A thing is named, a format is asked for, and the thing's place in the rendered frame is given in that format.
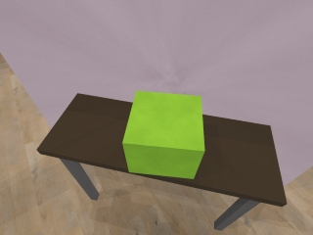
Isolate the table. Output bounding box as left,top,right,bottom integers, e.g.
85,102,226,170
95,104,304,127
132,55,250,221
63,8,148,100
36,93,287,231

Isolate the carton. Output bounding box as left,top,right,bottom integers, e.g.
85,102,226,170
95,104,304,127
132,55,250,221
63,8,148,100
122,91,205,179

